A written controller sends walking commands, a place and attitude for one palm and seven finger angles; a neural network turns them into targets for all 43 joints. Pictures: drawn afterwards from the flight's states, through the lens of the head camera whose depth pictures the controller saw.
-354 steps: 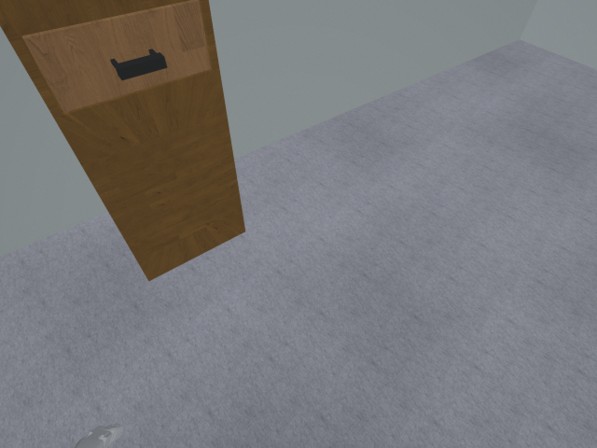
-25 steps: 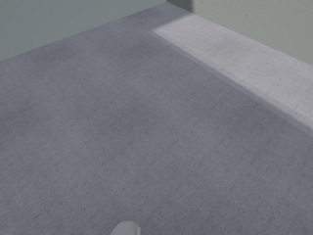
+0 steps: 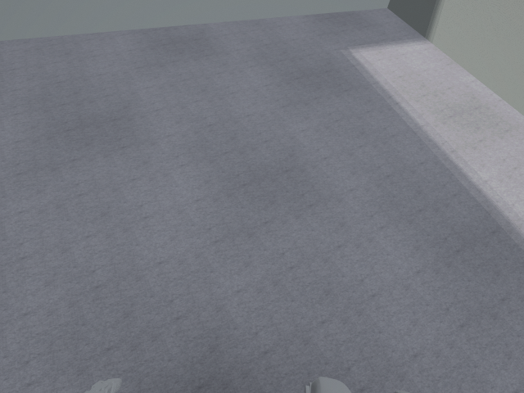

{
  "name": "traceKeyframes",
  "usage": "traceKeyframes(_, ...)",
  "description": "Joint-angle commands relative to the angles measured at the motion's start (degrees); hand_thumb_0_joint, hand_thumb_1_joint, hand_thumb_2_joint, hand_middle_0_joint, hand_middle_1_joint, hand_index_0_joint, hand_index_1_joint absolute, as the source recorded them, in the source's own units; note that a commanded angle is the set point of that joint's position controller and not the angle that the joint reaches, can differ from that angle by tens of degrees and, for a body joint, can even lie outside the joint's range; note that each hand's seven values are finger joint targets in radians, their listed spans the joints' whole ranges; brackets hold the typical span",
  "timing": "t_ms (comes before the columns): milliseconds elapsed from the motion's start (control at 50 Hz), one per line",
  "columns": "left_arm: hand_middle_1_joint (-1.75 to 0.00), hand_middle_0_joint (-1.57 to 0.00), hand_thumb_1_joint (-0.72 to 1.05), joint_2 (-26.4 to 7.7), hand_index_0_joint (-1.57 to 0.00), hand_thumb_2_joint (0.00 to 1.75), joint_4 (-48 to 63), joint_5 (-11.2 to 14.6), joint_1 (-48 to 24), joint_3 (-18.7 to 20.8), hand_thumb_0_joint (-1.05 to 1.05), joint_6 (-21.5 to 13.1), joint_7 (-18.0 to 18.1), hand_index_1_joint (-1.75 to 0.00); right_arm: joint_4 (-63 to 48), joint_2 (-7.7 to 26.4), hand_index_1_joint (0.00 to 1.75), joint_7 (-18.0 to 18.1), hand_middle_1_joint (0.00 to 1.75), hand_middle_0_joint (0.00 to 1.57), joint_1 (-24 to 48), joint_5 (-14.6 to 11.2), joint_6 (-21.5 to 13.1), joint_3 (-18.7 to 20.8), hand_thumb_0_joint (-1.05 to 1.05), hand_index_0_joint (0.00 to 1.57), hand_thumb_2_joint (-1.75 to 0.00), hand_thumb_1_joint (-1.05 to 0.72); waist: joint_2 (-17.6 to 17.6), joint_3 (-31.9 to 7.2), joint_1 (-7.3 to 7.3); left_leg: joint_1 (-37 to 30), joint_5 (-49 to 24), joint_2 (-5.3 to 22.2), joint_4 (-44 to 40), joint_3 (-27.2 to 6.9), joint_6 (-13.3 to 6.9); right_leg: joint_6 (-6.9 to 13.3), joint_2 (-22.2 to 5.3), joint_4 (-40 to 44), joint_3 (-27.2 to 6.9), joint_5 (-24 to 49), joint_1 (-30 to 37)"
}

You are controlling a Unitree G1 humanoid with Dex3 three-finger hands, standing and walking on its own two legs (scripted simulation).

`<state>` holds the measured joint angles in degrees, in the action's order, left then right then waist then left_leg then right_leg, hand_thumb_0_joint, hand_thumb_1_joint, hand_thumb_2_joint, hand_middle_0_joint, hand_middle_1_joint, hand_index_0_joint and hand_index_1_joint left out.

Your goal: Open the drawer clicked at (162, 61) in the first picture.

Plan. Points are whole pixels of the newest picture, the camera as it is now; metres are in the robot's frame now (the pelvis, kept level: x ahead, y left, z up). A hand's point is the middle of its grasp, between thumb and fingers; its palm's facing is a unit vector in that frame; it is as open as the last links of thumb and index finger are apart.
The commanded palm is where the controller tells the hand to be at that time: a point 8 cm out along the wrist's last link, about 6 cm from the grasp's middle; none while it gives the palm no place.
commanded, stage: turn to face it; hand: left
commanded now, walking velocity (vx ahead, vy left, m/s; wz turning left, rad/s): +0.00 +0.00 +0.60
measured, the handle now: out of the picture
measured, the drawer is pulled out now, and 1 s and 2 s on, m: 0.00 0.00 0.00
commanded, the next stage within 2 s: none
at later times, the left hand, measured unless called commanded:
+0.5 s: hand out of the picture +0.01 +0.17 -0.15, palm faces +0.29 -0.92 -0.27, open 7.4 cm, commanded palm none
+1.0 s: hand out of the picture -0.08 +0.25 -0.16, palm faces +0.58 -0.77 -0.25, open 7.4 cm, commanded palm none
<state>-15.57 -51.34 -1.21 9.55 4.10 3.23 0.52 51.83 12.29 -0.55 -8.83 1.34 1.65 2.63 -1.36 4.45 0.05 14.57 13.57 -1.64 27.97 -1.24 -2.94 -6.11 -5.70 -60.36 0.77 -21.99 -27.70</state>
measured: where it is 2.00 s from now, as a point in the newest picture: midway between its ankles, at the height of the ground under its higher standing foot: outside the picture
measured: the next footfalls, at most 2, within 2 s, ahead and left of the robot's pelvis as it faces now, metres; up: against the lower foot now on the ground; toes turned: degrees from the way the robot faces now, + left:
right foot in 0.22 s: +0.05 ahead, -0.15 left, +0.00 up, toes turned +6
left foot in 0.64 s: -0.03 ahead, +0.12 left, +0.00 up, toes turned +30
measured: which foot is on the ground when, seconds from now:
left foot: down 0.00-0.22, up 0.24-0.62, down 0.64-1.00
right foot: up 0.00-0.20, down 0.22-0.64, up 0.66-1.00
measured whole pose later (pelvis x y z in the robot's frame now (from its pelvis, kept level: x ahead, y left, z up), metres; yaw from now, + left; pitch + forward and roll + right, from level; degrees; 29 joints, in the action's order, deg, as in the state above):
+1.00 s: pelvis -0.05 +0.01 +0.00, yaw +36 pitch +0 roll -2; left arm -15.2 -50.8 -1.1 8.4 3.8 3.4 0.8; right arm 51.9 11.6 -0.6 -11.3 1.5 1.7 2.5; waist -0.8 3.5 1.2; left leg 15.8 10.7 -3.7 27.0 -4.4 -3.4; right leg -5.9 -4.3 -57.4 0.0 -22.4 -26.2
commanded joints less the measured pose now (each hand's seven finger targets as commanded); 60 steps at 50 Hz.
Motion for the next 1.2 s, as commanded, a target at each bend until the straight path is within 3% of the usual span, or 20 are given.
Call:
traceKeyframes(0,-0.30,-0.20,0.90,-3.7,-0.20,0.90,6.0,0.4,-3.2,1.0,0.00,-1.4,0.5,-0.30,-3.3,12.9,0.30,0.8,0.30,0.20,-3.7,0.0,-0.7,3.9,0.00,0.20,-0.90,-0.90,9.8,-5.7,2.37,-7.0,-19.2,14.5,-8.3,-17.7,-7.3,0.0,1.1,5.8,-1.1,-2.3,-2.3)
traceKeyframes(100,-0.30,-0.20,0.90,-3.0,-0.20,0.90,6.8,1.0,-1.6,0.5,0.00,-2.1,0.8,-0.30,-3.8,13.1,0.30,0.8,0.30,0.20,-2.6,0.2,-0.2,4.5,0.00,0.20,-0.90,-0.90,11.2,-8.1,1.38,-4.0,-25.4,12.4,-4.3,-21.1,-6.7,1.3,4.6,19.8,-0.2,-2.1,7.8)
traceKeyframes(160,-0.30,-0.20,0.90,-4.7,-0.20,0.90,5.7,1.1,3.8,1.1,0.00,-3.2,1.2,-0.30,-4.5,11.2,0.30,0.5,0.30,0.20,-1.5,-0.6,-0.1,4.4,0.00,0.20,-0.90,-0.90,7.0,-10.9,-1.60,4.4,-17.3,7.8,1.5,-19.9,-2.1,2.2,2.9,38.3,-1.1,10.6,23.0)
traceKeyframes(180,-0.30,-0.20,0.90,-9.3,-0.20,0.90,5.5,0.3,5.2,2.1,0.00,-3.8,1.7,-0.30,-4.9,7.4,0.30,0.2,0.30,0.20,-3.2,-1.2,-0.2,3.9,0.00,0.20,-0.90,-0.90,-5.8,-12.3,-2.11,15.8,-0.6,2.0,11.2,-12.5,2.3,5.7,-9.7,44.2,-12.1,10.6,33.6)
traceKeyframes(200,-0.30,-0.20,0.90,-13.6,-0.20,0.90,6.1,-0.2,5.1,2.6,0.00,-3.8,1.9,-0.30,-6.5,6.1,0.30,0.2,0.30,0.20,-2.9,-0.9,0.0,3.6,0.00,0.20,-0.90,-0.90,-16.1,-10.7,-2.50,22.1,20.2,-4.1,25.0,-3.1,6.0,12.6,-23.7,45.5,-24.5,18.6,30.4)
traceKeyframes(220,-0.30,-0.20,0.90,-12.0,-0.20,0.90,6.5,0.2,4.1,2.0,0.00,-3.4,2.1,-0.30,-6.1,8.8,0.30,0.2,0.30,0.20,-1.9,-0.2,0.4,4.4,0.00,0.20,-0.90,-0.90,-9.1,-8.9,-1.98,19.7,20.1,-0.5,34.4,-5.0,5.3,15.5,-23.9,44.4,-20.2,19.3,22.8)
traceKeyframes(260,-0.30,-0.20,0.90,-7.3,-0.20,0.90,7.6,0.4,-2.7,1.0,0.00,-3.6,1.9,-0.30,-3.0,8.1,0.30,-0.5,0.30,0.20,-4.4,0.1,1.6,4.6,0.00,0.20,-0.90,-0.90,-8.8,-4.2,1.53,19.0,12.4,1.5,41.4,-4.0,6.0,12.6,-15.8,45.1,-11.8,13.6,17.2)
traceKeyframes(300,-0.30,-0.20,0.90,-5.1,-0.20,0.90,7.7,0.4,-4.3,0.2,0.00,-3.7,1.6,-0.30,-1.8,7.5,0.30,-1.2,0.30,0.20,-5.8,0.0,1.8,4.3,0.00,0.20,-0.90,-0.90,-8.3,-2.5,2.61,19.3,7.5,2.7,43.0,-1.6,6.8,11.0,-12.1,43.1,-3.5,18.8,17.1)
traceKeyframes(500,-0.30,-0.20,0.90,-9.3,-0.20,0.90,3.8,-0.7,4.8,1.6,0.00,-3.1,1.4,-0.30,-4.1,5.6,0.30,-1.5,0.30,0.20,3.2,-0.7,1.4,2.6,0.00,0.20,-0.90,-0.90,-11.5,-3.4,-2.52,11.7,12.2,3.9,19.5,6.1,7.4,12.7,-15.5,38.0,3.6,28.9,22.3)
traceKeyframes(580,-0.30,-0.20,0.90,-9.9,-0.20,0.90,3.5,0.0,4.0,2.2,0.00,-2.4,1.0,-0.30,-3.0,7.4,0.30,-1.2,0.30,0.20,-3.0,-0.6,0.2,2.8,0.00,0.20,-0.90,-0.90,-8.3,-8.6,0.53,-1.0,-0.1,2.6,1.1,7.8,5.8,8.2,-14.4,26.5,9.0,29.1,20.4)
traceKeyframes(600,-0.30,-0.20,0.90,-8.1,-0.20,0.90,3.8,0.5,4.3,1.9,0.00,-2.1,0.8,-0.30,-2.4,11.1,0.30,-1.2,0.30,0.20,-6.5,-0.5,-0.4,3.7,0.00,0.20,-0.90,-0.90,1.5,-11.3,2.48,-10.9,-9.7,6.4,-4.7,1.2,4.1,5.4,-11.8,16.2,10.2,20.7,12.7)
traceKeyframes(620,-0.30,-0.20,0.90,-3.9,-0.20,0.90,6.5,0.9,3.2,0.9,0.00,-1.9,0.3,-0.30,-2.3,18.0,0.30,-0.7,0.30,0.20,-10.3,-0.2,-0.9,5.4,0.00,0.20,-0.90,-0.90,20.1,-12.1,4.85,-19.0,-33.5,22.8,-6.2,-20.6,-3.5,0.3,-3.0,2.9,10.8,-12.9,-5.3)
traceKeyframes(640,-0.30,-0.20,0.90,-3.9,-0.20,0.90,7.8,0.3,-0.4,0.4,0.00,-1.4,0.7,-0.30,-0.7,19.8,0.30,-0.2,0.30,0.20,-13.8,-0.6,-0.5,5.7,0.00,0.20,-0.90,-0.90,17.0,-13.7,6.22,-17.8,-40.9,26.7,-5.3,-21.8,-8.5,0.9,-2.1,-4.4,3.8,-18.0,-6.8)
traceKeyframes(760,-0.30,-0.20,0.90,-4.8,-0.20,0.90,3.6,0.2,1.5,1.3,0.00,-1.2,0.0,-0.30,-4.0,12.3,0.30,1.2,0.30,0.20,-1.8,-0.3,-1.2,3.1,0.00,0.20,-0.90,-0.90,9.9,-7.5,0.87,-7.5,-23.8,14.3,-8.1,-11.2,-4.5,0.6,-1.5,-8.2,-0.4,0.3,-4.8)
traceKeyframes(840,-0.30,-0.20,0.90,-4.8,-0.20,0.90,3.9,0.2,0.3,1.2,0.00,-1.1,0.3,-0.30,-3.7,12.3,0.30,1.2,0.30,0.20,-3.5,-0.3,-1.2,3.2,0.00,0.20,-0.90,-0.90,6.7,-7.3,1.48,-7.6,-19.1,14.2,-9.5,-15.0,-5.8,0.1,-0.5,-3.6,-1.3,1.0,-3.9)
traceKeyframes(1000,-0.30,-0.20,0.90,-3.9,-0.20,0.90,6.8,0.5,-4.0,0.9,0.00,-1.4,0.8,-0.30,-3.2,12.7,0.30,0.9,0.30,0.20,-5.6,0.1,-0.4,4.1,0.00,0.20,-0.90,-0.90,9.3,-6.2,2.77,-6.0,-12.9,13.4,-9.3,-23.9,-7.5,0.8,2.3,8.2,-2.1,-3.0,-1.1)
traceKeyframes(1120,-0.30,-0.20,0.90,-3.5,-0.20,0.90,6.2,1.2,1.8,0.8,0.00,-2.3,1.2,-0.30,-4.1,12.1,0.30,0.6,0.30,0.20,-3.0,0.0,0.3,4.6,0.00,0.20,-0.90,-0.90,10.3,-9.7,0.21,0.4,-15.8,9.0,-5.0,-25.7,-4.7,2.4,5.9,28.5,-0.9,2.5,14.9)
traceKeyframes(1140,-0.30,-0.20,0.90,-4.4,-0.20,0.90,5.8,1.2,4.2,1.1,0.00,-2.7,1.4,-0.30,-4.4,11.3,0.30,0.5,0.30,0.20,-2.6,-0.4,0.3,4.5,0.00,0.20,-0.90,-0.90,9.0,-10.6,-1.13,5.0,-11.4,7.1,-2.7,-24.6,-2.7,2.8,4.7,36.9,-1.4,7.6,22.3)
traceKeyframes(1160,-0.30,-0.20,0.90,-8.1,-0.20,0.90,5.5,0.6,5.8,1.9,0.00,-3.1,1.7,-0.30,-4.8,8.2,0.30,0.1,0.30,0.20,-3.2,-0.9,0.4,4.2,0.00,0.20,-0.90,-0.90,-0.6,-10.8,-2.03,15.0,1.1,2.4,4.8,-18.7,1.2,5.5,-4.4,44.1,-9.2,4.4,31.2)
traceKeyframes(1180,-0.30,-0.20,0.90,-12.8,-0.20,0.90,6.3,-0.3,5.3,2.7,0.00,-3.3,2.0,-0.30,-6.2,5.2,0.30,0.2,0.30,0.20,-3.7,-0.9,0.3,3.7,0.00,0.20,-0.90,-0.90,-16.7,-9.4,-2.48,24.8,17.1,-5.4,19.9,-5.5,5.8,12.1,-20.5,48.3,-26.0,3.4,32.1)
